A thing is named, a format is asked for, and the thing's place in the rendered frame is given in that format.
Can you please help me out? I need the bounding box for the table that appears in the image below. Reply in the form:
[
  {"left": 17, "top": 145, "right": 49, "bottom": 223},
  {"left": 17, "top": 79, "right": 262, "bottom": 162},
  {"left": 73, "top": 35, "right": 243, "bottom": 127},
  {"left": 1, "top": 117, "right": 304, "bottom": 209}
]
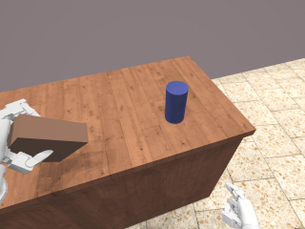
[{"left": 0, "top": 55, "right": 256, "bottom": 229}]

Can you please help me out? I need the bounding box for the left robot hand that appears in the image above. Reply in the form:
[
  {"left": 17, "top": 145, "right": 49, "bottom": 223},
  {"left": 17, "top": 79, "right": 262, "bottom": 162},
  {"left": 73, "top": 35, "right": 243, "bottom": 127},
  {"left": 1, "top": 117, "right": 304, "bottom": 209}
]
[{"left": 0, "top": 98, "right": 53, "bottom": 175}]

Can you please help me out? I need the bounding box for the right robot hand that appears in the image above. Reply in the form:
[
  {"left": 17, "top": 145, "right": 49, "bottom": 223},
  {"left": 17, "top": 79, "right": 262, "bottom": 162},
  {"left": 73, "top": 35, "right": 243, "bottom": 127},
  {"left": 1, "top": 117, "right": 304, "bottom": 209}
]
[{"left": 221, "top": 182, "right": 260, "bottom": 229}]

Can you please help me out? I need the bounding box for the sponge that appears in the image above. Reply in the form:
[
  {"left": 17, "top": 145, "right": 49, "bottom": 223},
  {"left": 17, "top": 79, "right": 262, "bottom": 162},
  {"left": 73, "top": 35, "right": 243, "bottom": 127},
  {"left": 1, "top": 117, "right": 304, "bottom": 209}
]
[{"left": 2, "top": 114, "right": 89, "bottom": 163}]

